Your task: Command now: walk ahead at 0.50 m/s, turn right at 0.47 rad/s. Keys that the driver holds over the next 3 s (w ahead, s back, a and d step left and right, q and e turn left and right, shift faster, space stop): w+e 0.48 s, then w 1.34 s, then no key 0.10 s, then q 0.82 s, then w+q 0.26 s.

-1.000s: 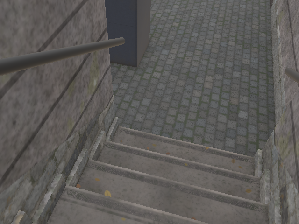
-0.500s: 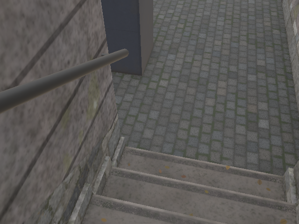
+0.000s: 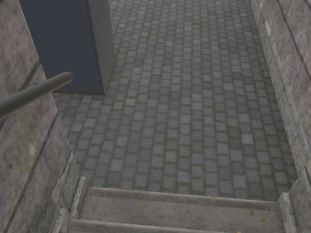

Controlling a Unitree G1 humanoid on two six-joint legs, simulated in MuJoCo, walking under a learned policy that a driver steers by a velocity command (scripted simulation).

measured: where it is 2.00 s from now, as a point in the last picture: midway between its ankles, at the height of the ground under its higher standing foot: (206, 196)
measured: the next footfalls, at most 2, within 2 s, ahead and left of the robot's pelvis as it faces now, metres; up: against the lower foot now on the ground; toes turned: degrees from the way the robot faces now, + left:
left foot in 0.22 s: +0.27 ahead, +0.13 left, -0.16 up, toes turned -5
right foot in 0.82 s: +0.54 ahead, -0.21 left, -0.32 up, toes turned -28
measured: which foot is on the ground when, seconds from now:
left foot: up 0.00-0.20, down 0.22-0.82, up 0.84-1.00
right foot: down 0.00-0.24, up 0.26-0.80, down 0.82-1.00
